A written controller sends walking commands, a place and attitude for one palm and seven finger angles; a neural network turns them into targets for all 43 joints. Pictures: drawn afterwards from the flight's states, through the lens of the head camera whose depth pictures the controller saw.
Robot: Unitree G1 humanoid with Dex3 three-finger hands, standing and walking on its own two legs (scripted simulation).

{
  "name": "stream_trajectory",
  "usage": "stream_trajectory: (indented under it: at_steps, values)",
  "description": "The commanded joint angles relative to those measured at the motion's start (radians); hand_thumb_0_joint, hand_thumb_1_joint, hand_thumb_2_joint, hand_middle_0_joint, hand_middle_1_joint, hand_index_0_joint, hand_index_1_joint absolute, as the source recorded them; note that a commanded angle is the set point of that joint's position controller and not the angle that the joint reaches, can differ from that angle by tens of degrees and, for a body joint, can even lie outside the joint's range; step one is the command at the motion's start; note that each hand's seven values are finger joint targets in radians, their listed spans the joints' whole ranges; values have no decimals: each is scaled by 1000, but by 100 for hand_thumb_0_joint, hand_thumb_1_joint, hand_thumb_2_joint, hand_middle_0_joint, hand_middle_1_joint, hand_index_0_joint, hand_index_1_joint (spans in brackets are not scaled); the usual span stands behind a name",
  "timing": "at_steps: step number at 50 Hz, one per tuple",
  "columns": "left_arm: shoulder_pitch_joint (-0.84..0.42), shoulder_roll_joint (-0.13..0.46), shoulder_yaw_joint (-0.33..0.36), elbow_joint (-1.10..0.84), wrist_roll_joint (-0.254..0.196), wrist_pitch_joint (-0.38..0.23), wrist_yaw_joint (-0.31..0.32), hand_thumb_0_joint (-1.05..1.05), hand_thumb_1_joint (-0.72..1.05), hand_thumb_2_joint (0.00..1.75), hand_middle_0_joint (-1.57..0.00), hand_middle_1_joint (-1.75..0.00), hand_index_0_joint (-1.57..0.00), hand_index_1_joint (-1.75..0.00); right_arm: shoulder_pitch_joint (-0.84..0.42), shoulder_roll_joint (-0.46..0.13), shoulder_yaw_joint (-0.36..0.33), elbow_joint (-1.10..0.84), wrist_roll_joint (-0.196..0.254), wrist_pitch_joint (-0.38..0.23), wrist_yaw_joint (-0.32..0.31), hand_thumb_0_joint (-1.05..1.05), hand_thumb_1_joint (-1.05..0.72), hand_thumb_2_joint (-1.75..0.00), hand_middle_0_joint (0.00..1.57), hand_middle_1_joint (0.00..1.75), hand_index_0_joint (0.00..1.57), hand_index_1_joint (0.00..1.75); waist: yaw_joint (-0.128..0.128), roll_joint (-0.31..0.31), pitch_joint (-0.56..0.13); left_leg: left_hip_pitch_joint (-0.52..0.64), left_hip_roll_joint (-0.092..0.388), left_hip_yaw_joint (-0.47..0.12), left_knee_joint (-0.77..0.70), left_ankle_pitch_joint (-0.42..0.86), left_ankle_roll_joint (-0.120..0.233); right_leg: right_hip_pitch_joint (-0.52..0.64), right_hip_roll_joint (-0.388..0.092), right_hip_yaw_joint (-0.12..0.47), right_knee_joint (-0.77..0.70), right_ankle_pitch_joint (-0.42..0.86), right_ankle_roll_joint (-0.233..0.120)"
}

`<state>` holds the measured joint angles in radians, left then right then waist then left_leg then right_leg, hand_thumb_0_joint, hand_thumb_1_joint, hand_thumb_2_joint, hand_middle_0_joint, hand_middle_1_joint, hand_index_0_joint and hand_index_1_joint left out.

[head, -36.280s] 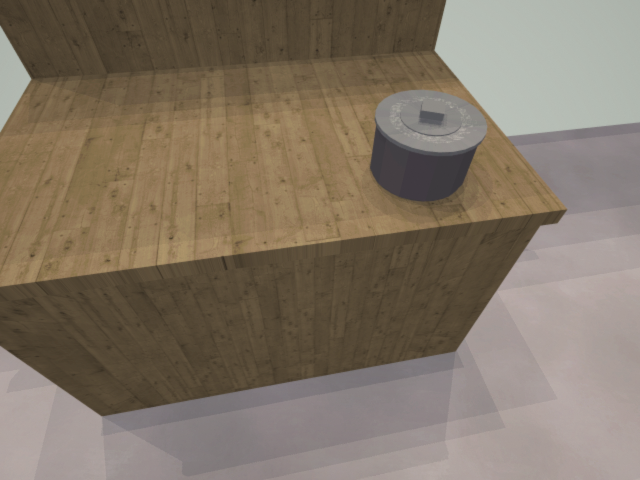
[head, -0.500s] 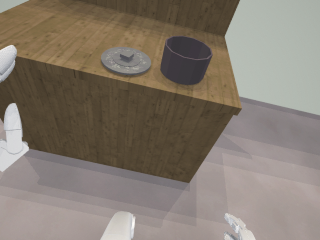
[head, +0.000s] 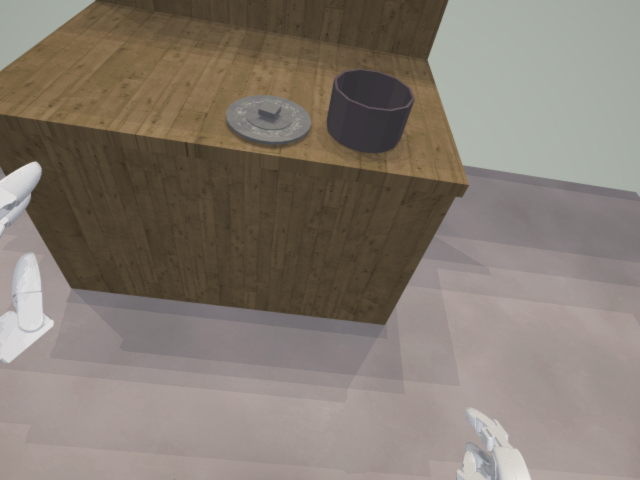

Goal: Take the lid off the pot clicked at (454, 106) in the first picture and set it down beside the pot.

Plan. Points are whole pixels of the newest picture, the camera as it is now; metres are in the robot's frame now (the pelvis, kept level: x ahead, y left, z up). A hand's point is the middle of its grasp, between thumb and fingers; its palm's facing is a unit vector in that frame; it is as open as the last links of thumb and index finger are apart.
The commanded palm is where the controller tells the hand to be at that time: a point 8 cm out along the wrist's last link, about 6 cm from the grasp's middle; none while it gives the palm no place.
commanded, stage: stop stepping back and stand still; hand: left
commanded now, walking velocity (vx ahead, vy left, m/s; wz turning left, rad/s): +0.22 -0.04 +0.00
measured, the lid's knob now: (269, 110) +0.90 +0.17 -0.03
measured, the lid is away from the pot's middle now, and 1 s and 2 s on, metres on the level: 0.24 0.24 0.24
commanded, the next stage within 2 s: let the arm hang, fingers relaxed in 1.18 s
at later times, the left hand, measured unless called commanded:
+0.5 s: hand out of the picture +0.09 +0.17 -0.18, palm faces -0.04 -1.00 -0.07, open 7.1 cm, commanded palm none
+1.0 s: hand out of the picture +0.13 +0.18 -0.19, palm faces +0.06 -0.97 -0.23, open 7.3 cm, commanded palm none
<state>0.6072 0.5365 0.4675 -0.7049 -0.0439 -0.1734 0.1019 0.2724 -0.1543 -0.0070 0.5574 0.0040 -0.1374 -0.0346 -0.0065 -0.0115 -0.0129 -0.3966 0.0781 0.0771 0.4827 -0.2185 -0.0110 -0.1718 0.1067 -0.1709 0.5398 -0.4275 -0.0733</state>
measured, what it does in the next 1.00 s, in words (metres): steps on the spot: right foot, then left foot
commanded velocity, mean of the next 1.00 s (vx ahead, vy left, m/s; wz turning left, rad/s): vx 0.00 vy -0.04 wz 0.00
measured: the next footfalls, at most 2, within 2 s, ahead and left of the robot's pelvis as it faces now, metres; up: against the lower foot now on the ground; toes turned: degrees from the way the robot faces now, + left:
right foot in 0.04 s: -0.04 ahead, -0.11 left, -0.01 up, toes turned -6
left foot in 0.22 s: +0.07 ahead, +0.11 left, +0.00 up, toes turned +7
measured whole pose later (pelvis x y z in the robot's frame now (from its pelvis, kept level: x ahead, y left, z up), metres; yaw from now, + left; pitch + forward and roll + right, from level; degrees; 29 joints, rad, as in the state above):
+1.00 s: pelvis +0.09 +0.00 -0.01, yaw +3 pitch +3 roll +0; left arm 0.21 0.17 0.02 1.01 0.02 0.00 0.06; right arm 0.14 -0.14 -0.05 0.96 0.00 0.01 -0.03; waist 0.00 -0.01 0.05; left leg -0.23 0.01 0.06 0.57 -0.33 0.00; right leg -0.15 -0.01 -0.01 0.53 -0.38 0.00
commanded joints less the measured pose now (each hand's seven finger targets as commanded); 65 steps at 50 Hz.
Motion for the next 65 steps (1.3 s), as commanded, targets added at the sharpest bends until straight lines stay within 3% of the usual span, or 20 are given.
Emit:
stream_trajectory:
  at_steps: [1, 5, 6, 7, 8, 9, 10, 11, 12, 17, 24, 26, 28, 30, 33, 36, 39, 43, 47, 65]
  values:
    - [-63, 117, 75, -149, -2, -52, 4, 0, 90, 90, -20, -30, -20, -30, -86, -137, -57, -149, 21, -13, -4, 0, -90, -90, 20, 30, 20, 30, -8, -206, -132, -196, -119, -1, 863, -323, 16, 46, -373, 429, -237, 190, -212]
    - [-218, 80, 54, -170, -11, -73, 16, 0, 90, 90, -20, -30, -20, -30, -178, -180, -76, -148, 29, 19, 11, 0, -90, -90, 20, 30, 20, 30, -21, -151, 222, -308, 67, -208, 881, -223, 27, -303, -488, 638, -344, -300, -250]
    - [-259, 102, 72, -184, -7, -72, 25, 0, 90, 90, -20, -30, -20, -30, -190, -158, -57, -142, 26, 36, -1, 0, -90, -90, 20, 30, 20, 30, -23, -44, 224, -245, 82, -159, 729, -293, 31, -306, -475, 544, -295, -282, -227]
    - [-342, -241, -318, 612, 164, 115, -46, 0, 90, 90, -20, -30, -20, -30, -118, -287, -106, 7, -3, 10, 65, 0, -90, -90, 20, 30, 20, 30, -147, 135, 168, -185, 134, -190, 572, -343, 31, -349, -526, 193, -14, 81, -111]
    - [-328, -202, -329, 686, 147, 179, -84, 0, 90, 90, -20, -30, -20, -30, 34, -229, -100, 45, -20, 82, 67, 0, -90, -90, 20, 30, 20, 30, -162, 158, 100, 126, 29, -68, 349, -247, 15, -493, -357, 113, 135, -90, -44]
    - [-318, -256, -353, 710, 130, 211, -106, 0, 90, 90, -20, -30, -20, -30, 140, -262, -98, 34, -34, 135, 65, 0, -90, -90, 20, 30, 20, 30, -158, 339, 152, 172, 36, -227, 38, -361, 52, -617, -182, 11, 420, -293, 24]
    - [-327, -306, -369, 731, 120, 212, -118, 0, 90, 90, -20, -30, -20, -30, 205, -317, -109, 28, -48, 139, 53, 0, -90, -90, 20, 30, 20, 30, -139, 538, 115, 192, 238, -752, -159, -373, 160, -778, -40, 56, 809, -345, 74]
    - [-412, -258, -362, 749, 105, 180, -115, 0, 90, 90, -20, -30, -20, -30, 175, -375, -103, 1, -47, 132, 34, 0, -90, -90, 20, 30, 20, 30, -111, 217, 69, 152, 329, -1035, -188, -253, 281, -750, -80, 242, 908, -245, 72]
    - [-461, -264, -353, 805, 102, 171, -118, 0, 90, 90, -20, -30, -20, -30, 147, -397, -121, -11, -61, 128, 31, 0, -90, -90, 20, 30, 20, 30, -104, -78, -28, 131, 344, -1043, -200, -421, 304, -717, -117, 263, 1010, -204, 80]
    - [-483, -211, -397, 1176, 90, 227, -135, 0, 90, 90, -20, -30, -20, -30, -21, -297, -87, 77, -54, 116, 0, 0, -90, -90, 20, 30, 20, 30, 6, 217, 16, -192, 188, -570, -246, -528, 166, -509, -142, 267, 922, 82, 95]
    - [-258, -280, -411, 1452, 64, 189, -134, 0, 90, 90, -20, -30, -20, -30, 93, -230, -93, 228, -52, 136, 3, 0, -90, -90, 20, 30, 20, 30, 13, 143, -74, -122, 26, -229, -59, -377, 70, 67, -41, 91, 3, 29, 76]
    - [-214, -193, -398, 1481, 71, 168, -92, 0, 90, 90, -20, -30, -20, -30, 153, -79, -72, 238, -25, 141, 11, 0, -90, -90, 20, 30, 20, 30, 10, -139, -43, -274, -127, -78, 328, -291, 19, 142, -345, 583, -264, -139, -51]
    - [-346, -158, -398, 1480, 71, 162, -82, 0, 90, 90, -20, -30, -20, -30, 177, -80, -73, 258, -32, 138, 25, 0, -90, -90, 20, 30, 20, 30, -44, -13, -7, -193, -78, -87, 531, -267, 11, -51, -418, 623, -334, -189, -127]
    - [-407, -234, -405, 1526, 67, 153, -71, 0, 90, 90, -20, -30, -20, -30, 177, -106, -78, 288, -30, 141, 22, 0, -90, -90, 20, 30, 20, 30, -56, -216, 64, -196, -27, -109, 528, -220, 20, -77, -363, 513, -298, 54, -110]
    - [-392, -253, -409, 1600, 68, 159, -66, 0, 90, 90, -20, -30, -20, -30, 183, -67, -58, 337, -20, 130, 22, 0, -90, -90, 20, 30, 20, 30, -64, -117, 40, 19, -38, -63, 119, -167, 27, -31, -303, 343, -141, 406, -74]
    - [-280, -301, -432, 1640, 48, 165, -77, 0, 90, 90, -20, -30, -20, -30, 194, -159, -66, 361, -24, 116, 2, 0, -90, -90, 20, 30, 20, 30, -22, 147, -59, 348, 152, -288, -13, 445, 142, -182, -140, 183, 67, 217, 56]
    - [-315, -291, -434, 1669, 42, 168, -68, 0, 90, 90, -20, -30, -20, -30, 177, -142, -60, 401, -16, 125, -17, 0, -90, -90, 20, 30, 20, 30, -27, 177, -49, 360, 118, -207, 61, 888, 128, -90, -125, 142, 38, 301, 69]
    - [-286, -258, -428, 1706, 50, 155, -52, 0, 90, 90, -20, -30, -20, -30, 74, -98, -66, 397, -8, 135, -11, 0, -90, -90, 20, 30, 20, 30, -15, -59, -46, 255, 13, -61, 126, 530, 31, 72, -217, 223, -42, 831, 34]
    - [-306, -219, -420, 1688, 58, 158, -40, 0, 90, 90, -20, -30, -20, -30, 7, -89, -72, 391, -5, 148, -4, 0, -90, -90, 20, 30, 20, 30, -14, -42, -39, 213, -11, -22, 83, 416, 18, 113, -259, 239, -1, 1091, 40]
    - [-387, -227, -413, 1623, 52, 180, -43, 0, 90, 90, -20, -30, -20, -30, 42, -120, -74, 387, -14, 157, -9, 0, -90, -90, 20, 30, 20, 30, -18, 27, -64, 324, 42, -60, 57, 558, 50, 37, -214, 176, -21, 696, 47]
